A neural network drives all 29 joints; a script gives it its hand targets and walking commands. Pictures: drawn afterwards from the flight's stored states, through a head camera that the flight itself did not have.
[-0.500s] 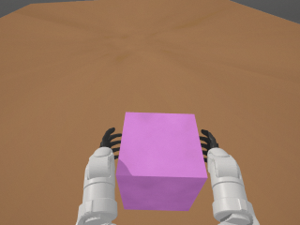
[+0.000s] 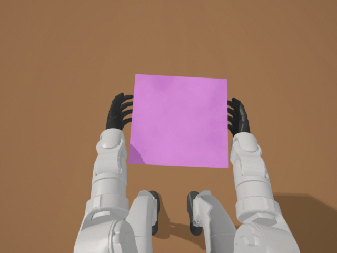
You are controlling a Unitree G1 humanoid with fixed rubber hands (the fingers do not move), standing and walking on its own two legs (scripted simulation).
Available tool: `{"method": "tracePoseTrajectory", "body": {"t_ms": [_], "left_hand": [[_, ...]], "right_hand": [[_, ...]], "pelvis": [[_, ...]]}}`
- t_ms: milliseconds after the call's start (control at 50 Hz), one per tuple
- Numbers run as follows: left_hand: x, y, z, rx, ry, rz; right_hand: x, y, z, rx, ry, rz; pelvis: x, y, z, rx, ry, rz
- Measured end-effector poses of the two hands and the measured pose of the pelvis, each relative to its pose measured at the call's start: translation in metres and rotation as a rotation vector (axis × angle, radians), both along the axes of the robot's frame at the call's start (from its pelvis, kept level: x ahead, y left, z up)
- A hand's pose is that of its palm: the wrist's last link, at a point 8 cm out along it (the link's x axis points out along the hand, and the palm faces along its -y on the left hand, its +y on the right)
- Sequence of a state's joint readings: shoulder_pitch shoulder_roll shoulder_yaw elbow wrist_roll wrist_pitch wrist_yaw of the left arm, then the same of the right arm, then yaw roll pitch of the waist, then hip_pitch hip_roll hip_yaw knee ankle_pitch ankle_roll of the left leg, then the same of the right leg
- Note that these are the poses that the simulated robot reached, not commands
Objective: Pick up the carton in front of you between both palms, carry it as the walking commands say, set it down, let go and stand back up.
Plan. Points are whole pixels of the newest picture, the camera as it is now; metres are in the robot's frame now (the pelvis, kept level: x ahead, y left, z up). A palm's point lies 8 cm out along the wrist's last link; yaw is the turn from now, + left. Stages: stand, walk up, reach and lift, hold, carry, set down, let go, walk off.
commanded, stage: set down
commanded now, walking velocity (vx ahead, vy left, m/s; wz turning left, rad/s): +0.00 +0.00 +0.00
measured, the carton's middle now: (176, 128) +0.40 +0.00 -0.15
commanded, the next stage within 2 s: none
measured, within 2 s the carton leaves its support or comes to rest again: rests again in 1.76 s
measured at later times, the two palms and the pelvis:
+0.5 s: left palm (127, 117) +0.45 +0.15 -0.21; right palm (222, 123) +0.43 -0.15 -0.21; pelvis -0.01 +0.01 -0.13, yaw -1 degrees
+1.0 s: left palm (134, 118) +0.49 +0.15 -0.37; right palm (210, 124) +0.47 -0.15 -0.37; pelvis -0.04 +0.01 -0.25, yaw -1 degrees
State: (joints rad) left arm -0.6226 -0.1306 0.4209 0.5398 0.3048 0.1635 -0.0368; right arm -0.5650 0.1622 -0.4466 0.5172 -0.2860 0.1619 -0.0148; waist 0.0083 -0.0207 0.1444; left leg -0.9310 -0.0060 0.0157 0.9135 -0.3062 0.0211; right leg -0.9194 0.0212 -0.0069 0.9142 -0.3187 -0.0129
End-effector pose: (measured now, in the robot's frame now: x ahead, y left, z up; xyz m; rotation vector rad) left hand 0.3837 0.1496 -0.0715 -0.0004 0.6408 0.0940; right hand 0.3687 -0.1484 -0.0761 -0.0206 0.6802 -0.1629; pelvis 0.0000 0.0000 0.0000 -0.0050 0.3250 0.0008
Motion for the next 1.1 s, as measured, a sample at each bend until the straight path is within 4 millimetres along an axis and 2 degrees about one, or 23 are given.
{"method": "tracePoseTrajectory", "body": {"t_ms": [80,180,300,500,760,1100], "left_hand": [[0.013,0.001,-0.025,-0.010,-0.037,0.004],[0.033,0.002,-0.041,-0.021,-0.051,0.008],[0.047,0.000,-0.067,-0.026,-0.015,0.001],[0.066,0.001,-0.134,-0.022,-0.006,-0.006],[0.092,0.003,-0.220,-0.023,0.002,-0.018],[0.120,0.004,-0.326,0.003,0.030,-0.047]], "right_hand": [[0.013,0.001,-0.025,0.022,-0.039,-0.021],[0.031,0.002,-0.042,0.038,-0.055,-0.041],[0.039,0.000,-0.069,0.046,-0.019,-0.060],[0.057,0.002,-0.136,0.035,-0.010,-0.052],[0.079,0.003,-0.221,0.029,-0.002,-0.061],[0.105,0.004,-0.326,0.018,0.029,-0.060]], "pelvis": [[0.001,0.001,-0.023,-0.004,0.123,-0.005],[0.002,0.003,-0.048,-0.011,0.217,0.000],[0.001,0.005,-0.072,-0.012,0.300,0.001],[-0.011,0.006,-0.128,-0.013,0.414,-0.003],[-0.028,0.006,-0.201,-0.025,0.474,-0.004],[-0.039,0.006,-0.272,-0.033,0.471,0.002]]}}
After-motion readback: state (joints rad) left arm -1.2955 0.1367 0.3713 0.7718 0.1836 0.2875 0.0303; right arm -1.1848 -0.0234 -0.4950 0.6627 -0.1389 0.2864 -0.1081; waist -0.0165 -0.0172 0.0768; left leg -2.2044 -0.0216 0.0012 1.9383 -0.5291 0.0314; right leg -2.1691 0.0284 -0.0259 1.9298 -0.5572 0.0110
